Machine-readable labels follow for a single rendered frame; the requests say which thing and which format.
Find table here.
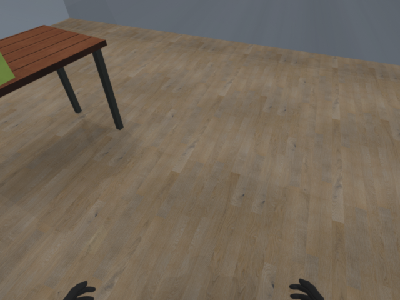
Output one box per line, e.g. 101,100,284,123
0,25,124,130

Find robot left hand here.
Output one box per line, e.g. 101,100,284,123
63,281,96,300

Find robot right hand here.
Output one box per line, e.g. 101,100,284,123
289,279,324,300

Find carton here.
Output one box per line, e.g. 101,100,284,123
0,52,15,85

